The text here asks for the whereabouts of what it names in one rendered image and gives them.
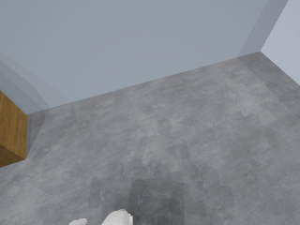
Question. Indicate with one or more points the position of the cupboard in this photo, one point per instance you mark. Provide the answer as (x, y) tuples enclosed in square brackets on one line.
[(13, 132)]

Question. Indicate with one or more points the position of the left robot thigh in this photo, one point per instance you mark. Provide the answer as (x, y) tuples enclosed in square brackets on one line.
[(119, 217)]

